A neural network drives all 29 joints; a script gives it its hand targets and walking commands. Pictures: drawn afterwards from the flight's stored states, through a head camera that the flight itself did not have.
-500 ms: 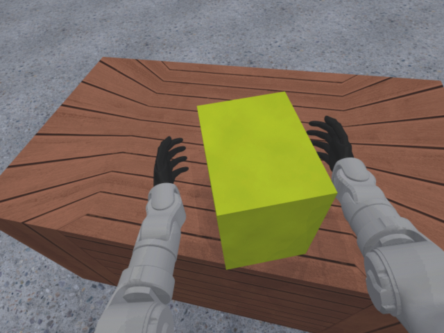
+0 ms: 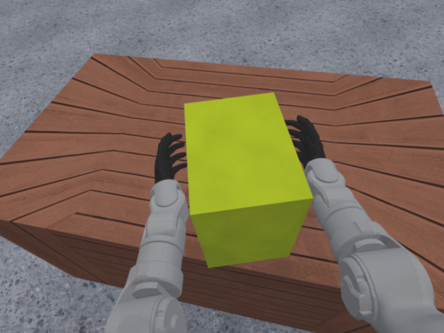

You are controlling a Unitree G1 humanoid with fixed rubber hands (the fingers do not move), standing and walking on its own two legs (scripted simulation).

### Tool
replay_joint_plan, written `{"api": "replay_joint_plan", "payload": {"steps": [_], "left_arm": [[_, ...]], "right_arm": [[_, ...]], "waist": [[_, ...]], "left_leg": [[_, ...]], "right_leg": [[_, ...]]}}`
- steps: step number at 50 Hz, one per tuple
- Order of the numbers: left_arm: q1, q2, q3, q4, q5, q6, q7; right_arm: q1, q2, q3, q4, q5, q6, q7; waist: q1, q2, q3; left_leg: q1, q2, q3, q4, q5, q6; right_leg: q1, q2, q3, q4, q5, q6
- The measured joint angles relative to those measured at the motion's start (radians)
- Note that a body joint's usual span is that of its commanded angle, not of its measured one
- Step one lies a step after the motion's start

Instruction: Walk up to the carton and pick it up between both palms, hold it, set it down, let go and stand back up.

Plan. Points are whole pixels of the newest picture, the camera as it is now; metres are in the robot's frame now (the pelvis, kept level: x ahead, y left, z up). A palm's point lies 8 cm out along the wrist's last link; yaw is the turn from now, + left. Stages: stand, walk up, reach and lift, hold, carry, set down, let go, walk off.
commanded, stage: reach and lift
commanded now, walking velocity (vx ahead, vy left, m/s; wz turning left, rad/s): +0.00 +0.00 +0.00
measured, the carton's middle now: (239, 184) +0.41 +0.09 -0.01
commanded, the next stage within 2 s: none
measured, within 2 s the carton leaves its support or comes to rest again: leaves its support in 1.96 s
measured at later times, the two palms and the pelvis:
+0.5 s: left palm (165, 184) +0.33 +0.21 +0.06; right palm (315, 165) +0.43 -0.04 +0.07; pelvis +0.00 -0.01 +0.01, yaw +1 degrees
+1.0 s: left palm (166, 184) +0.34 +0.21 +0.06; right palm (312, 163) +0.43 -0.04 +0.06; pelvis +0.00 -0.01 +0.01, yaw +2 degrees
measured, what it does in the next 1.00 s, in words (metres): stands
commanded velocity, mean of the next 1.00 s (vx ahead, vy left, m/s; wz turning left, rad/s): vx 0.00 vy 0.00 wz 0.00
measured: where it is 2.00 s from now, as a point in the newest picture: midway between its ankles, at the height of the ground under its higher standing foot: outside the picture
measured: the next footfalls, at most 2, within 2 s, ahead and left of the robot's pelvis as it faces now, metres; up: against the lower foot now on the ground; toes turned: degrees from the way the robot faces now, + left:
none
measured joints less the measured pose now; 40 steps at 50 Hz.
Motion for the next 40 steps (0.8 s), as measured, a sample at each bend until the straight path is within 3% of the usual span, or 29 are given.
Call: {"api": "replay_joint_plan", "payload": {"steps": [3, 6, 10, 14, 19, 25, 40], "left_arm": [[0.015, -0.013, 0.025, -0.020, 0.033, -0.004, -0.014], [0.023, -0.037, 0.087, -0.042, 0.089, -0.016, -0.050], [0.030, -0.058, 0.142, -0.043, 0.162, -0.036, -0.093], [0.039, -0.066, 0.153, -0.061, 0.213, -0.029, -0.121], [0.055, -0.081, 0.150, -0.103, 0.234, 0.003, -0.133], [0.063, -0.079, 0.131, -0.127, 0.232, 0.008, -0.123], [0.033, -0.097, 0.205, -0.063, 0.232, -0.021, -0.133]], "right_arm": [[0.003, 0.022, -0.047, -0.007, -0.048, -0.006, 0.005], [0.008, 0.058, -0.141, -0.011, -0.156, -0.016, 0.016], [0.037, 0.100, -0.273, -0.020, -0.298, -0.050, 0.034], [0.061, 0.125, -0.348, -0.034, -0.374, -0.079, 0.049], [0.074, 0.137, -0.397, -0.041, -0.409, -0.089, 0.068], [0.072, 0.136, -0.381, -0.055, -0.406, -0.091, 0.073], [0.060, 0.120, -0.374, -0.030, -0.438, -0.080, 0.060]], "waist": [[-0.015, 0.005, 0.006], [-0.030, -0.006, 0.007], [-0.033, -0.031, 0.005], [-0.038, -0.049, 0.032], [-0.034, -0.058, 0.052], [-0.035, -0.046, 0.055], [-0.028, -0.028, 0.021]], "left_leg": [[0.015, -0.003, 0.002, -0.010, 0.006, 0.004], [0.034, -0.006, 0.014, -0.033, 0.015, 0.007], [0.075, -0.006, 0.034, -0.074, 0.032, 0.007], [0.126, -0.007, 0.058, -0.100, 0.041, 0.011], [0.151, -0.007, 0.065, -0.119, 0.052, 0.011], [0.139, -0.001, 0.070, -0.122, 0.059, 0.009], [0.111, -0.005, 0.118, -0.132, 0.070, 0.029]], "right_leg": [[0.021, -0.004, -0.009, -0.014, 0.003, 0.001], [0.035, -0.008, -0.011, -0.026, 0.006, 0.001], [0.068, -0.011, -0.008, -0.051, 0.014, -0.001], [0.115, -0.015, -0.014, -0.064, 0.013, -0.003], [0.135, -0.016, -0.017, -0.070, 0.014, -0.006], [0.123, -0.012, -0.020, -0.073, 0.021, -0.010], [0.089, -0.024, -0.033, -0.060, 0.009, -0.008]]}}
